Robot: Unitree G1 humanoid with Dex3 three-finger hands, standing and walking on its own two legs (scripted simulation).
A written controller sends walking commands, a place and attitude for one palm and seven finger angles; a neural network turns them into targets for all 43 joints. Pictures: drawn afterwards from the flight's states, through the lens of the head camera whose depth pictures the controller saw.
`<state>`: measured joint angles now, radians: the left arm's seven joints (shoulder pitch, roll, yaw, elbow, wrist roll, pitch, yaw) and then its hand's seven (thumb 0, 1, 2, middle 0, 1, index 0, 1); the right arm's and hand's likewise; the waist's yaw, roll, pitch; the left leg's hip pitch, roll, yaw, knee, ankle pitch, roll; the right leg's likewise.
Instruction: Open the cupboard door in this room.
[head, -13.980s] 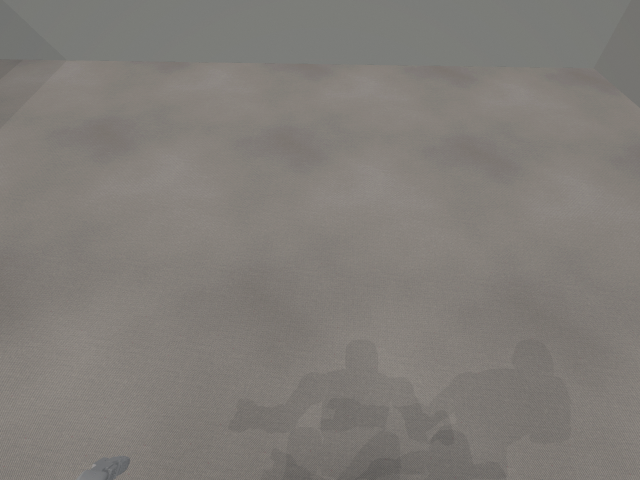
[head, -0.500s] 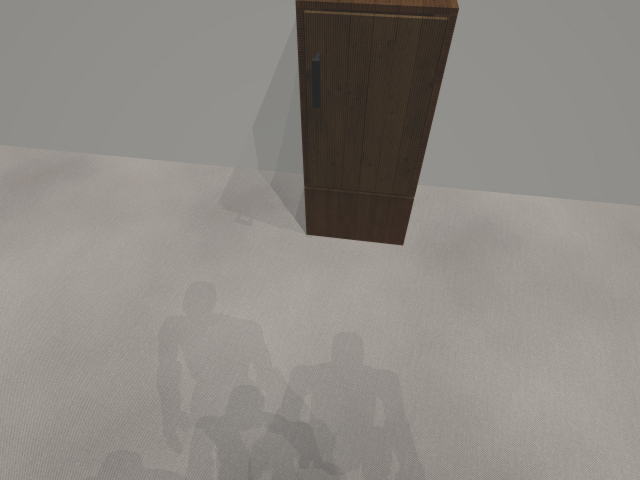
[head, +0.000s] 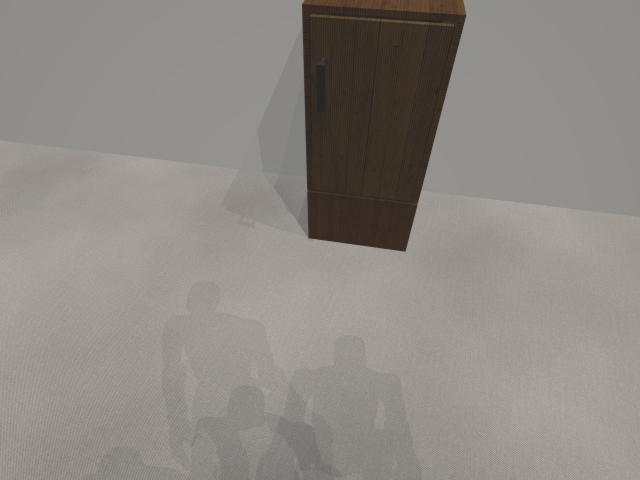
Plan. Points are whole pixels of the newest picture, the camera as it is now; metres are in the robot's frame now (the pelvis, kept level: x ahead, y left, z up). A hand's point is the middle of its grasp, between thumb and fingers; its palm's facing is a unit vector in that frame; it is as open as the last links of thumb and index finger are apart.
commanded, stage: stand and wait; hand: left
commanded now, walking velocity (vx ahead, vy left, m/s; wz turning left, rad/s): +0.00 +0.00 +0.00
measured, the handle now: (322, 84) +1.13 +0.07 -0.05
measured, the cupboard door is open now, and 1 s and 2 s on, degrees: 0 0 0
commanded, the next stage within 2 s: turn or walk to find it in 0.04 s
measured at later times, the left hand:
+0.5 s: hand out of the picture -0.03 +0.19 -0.18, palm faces +0.07 -0.98 -0.19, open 7.3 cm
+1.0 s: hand out of the picture -0.03 +0.21 -0.18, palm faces +0.01 -0.98 -0.18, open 7.3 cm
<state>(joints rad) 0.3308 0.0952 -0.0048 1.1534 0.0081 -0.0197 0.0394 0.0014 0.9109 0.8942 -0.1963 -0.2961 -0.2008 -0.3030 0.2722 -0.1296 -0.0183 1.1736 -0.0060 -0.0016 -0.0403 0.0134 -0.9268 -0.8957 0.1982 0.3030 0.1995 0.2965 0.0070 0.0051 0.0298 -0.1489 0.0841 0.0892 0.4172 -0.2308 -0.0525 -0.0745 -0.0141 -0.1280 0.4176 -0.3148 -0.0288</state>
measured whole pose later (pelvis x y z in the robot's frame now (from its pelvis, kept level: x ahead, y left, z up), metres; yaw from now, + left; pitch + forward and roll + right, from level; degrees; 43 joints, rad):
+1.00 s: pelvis +0.00 +0.03 +0.00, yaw -2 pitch -1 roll +0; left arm 0.35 0.16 0.03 1.13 0.03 0.01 0.00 0.00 0.91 0.89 -0.19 -0.30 -0.20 -0.30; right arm 0.31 -0.15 -0.04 1.13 -0.02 -0.01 -0.02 0.00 -0.91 -0.90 0.20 0.30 0.20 0.30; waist 0.01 0.00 0.00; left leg -0.19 0.05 0.14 0.49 -0.28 0.01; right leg -0.18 -0.06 -0.09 0.60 -0.44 -0.02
